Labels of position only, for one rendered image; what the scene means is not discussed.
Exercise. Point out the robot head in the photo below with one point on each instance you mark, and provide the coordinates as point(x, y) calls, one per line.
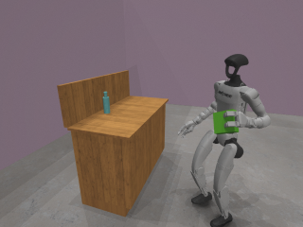
point(236, 60)

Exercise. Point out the humanoid robot torso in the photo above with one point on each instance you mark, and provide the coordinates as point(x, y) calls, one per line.
point(229, 98)

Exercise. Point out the robot right upper arm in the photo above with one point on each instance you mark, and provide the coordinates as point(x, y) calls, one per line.
point(216, 87)

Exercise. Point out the robot left upper arm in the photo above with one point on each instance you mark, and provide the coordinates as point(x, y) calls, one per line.
point(251, 96)

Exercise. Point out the robot right forearm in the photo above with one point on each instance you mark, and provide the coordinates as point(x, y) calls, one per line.
point(204, 115)

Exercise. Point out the robot right hand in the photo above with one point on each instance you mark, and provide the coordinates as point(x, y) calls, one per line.
point(187, 128)

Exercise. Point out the robot left hand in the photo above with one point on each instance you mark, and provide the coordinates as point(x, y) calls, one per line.
point(240, 119)

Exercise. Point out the robot left forearm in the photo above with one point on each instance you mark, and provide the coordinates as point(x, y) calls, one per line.
point(258, 122)

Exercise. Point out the sponge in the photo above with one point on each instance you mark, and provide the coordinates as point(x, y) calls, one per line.
point(219, 120)

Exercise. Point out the table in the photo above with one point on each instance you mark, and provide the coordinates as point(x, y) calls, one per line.
point(115, 152)

